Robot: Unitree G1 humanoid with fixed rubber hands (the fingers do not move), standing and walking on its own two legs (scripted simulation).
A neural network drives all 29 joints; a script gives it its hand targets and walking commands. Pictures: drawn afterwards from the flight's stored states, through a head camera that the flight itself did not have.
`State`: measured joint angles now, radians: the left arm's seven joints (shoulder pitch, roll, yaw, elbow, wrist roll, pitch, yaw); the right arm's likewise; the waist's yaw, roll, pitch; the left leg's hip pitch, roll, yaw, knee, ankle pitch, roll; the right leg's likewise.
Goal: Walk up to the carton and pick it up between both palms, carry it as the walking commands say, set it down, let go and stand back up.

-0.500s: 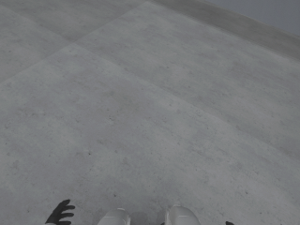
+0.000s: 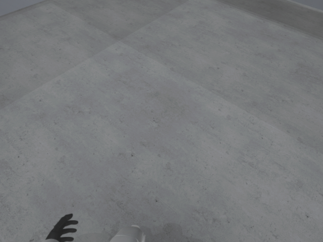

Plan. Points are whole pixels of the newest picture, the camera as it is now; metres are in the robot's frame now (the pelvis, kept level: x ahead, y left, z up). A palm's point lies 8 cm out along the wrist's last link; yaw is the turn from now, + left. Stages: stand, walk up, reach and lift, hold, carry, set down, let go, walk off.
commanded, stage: walk up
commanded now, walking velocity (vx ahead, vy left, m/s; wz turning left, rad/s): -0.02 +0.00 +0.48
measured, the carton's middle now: out of the picture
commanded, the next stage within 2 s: none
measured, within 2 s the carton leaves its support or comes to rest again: neither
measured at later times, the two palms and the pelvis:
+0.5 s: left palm out of the picture -0.01 +0.29 -0.09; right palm out of the picture +0.10 -0.23 -0.11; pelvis -0.02 +0.01 +0.03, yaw +16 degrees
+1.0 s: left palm out of the picture -0.05 +0.29 -0.08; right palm (231, 233) +0.15 -0.19 -0.12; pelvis -0.02 +0.00 +0.02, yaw +30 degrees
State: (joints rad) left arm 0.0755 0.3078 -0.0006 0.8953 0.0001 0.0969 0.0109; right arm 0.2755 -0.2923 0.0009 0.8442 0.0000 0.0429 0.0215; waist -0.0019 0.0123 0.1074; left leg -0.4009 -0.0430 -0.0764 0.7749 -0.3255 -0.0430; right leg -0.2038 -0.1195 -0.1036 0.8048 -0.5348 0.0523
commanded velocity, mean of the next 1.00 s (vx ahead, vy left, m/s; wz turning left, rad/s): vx -0.01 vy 0.00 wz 0.49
